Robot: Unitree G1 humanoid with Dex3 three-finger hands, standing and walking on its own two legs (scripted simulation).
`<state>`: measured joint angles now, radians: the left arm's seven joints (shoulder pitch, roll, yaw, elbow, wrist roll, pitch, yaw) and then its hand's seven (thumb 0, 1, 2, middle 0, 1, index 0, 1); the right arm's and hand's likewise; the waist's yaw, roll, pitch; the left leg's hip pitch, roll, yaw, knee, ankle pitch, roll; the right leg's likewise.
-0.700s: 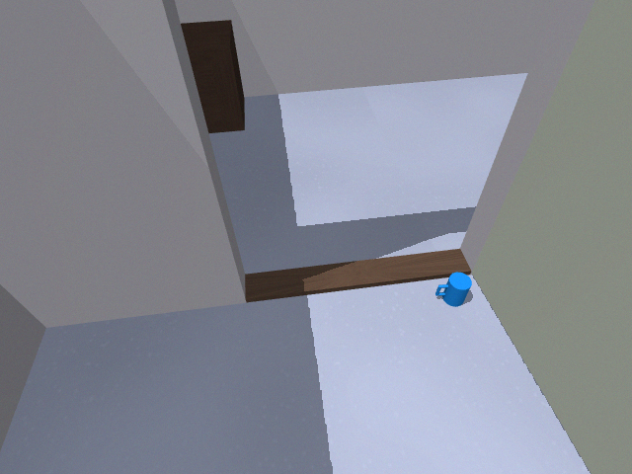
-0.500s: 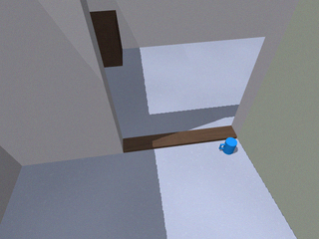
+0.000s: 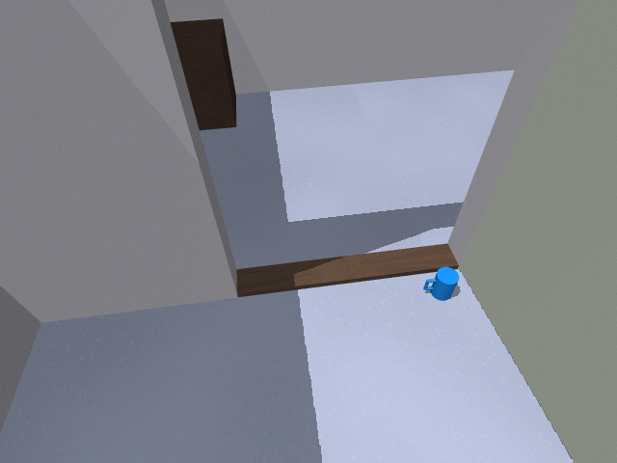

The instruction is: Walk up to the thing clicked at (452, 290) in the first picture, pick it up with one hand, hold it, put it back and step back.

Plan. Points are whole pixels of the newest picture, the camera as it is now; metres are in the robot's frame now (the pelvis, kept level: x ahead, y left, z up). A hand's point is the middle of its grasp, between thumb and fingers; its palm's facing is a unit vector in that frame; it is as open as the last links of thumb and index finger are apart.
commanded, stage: stand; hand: left
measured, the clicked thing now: (439, 284) +0.88 -0.45 -0.73
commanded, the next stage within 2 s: walk up in 0.42 s
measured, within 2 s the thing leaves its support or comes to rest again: neither
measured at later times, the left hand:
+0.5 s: hand out of the picture +0.08 +0.26 -0.16, palm faces -0.08 -0.94 -0.34, open 7.4 cm
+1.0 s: hand (260, 419) +0.24 +0.10 -0.16, palm faces -0.35 -0.88 -0.33, open 7.4 cm
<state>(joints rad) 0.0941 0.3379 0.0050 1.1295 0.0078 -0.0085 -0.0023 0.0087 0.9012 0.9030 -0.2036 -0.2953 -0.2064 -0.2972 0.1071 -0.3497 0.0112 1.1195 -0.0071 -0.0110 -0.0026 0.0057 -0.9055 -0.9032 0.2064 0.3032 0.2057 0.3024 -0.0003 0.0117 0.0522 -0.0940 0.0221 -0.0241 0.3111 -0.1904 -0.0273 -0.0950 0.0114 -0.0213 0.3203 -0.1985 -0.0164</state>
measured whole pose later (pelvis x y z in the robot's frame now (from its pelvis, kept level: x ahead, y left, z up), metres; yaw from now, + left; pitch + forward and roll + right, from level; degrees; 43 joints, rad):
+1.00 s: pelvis +0.11 -0.13 -0.02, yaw -22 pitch -3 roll -1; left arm 0.32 0.37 0.07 0.86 0.02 0.00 -0.08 0.01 0.90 0.90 -0.21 -0.30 -0.21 -0.30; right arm 0.23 -0.43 -0.06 0.86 -0.01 -0.05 0.04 0.01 -0.91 -0.90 0.21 0.30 0.20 0.30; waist 0.03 0.03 0.10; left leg -0.42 0.07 0.05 0.87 -0.44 0.02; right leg -0.24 0.04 0.05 0.56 -0.27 -0.03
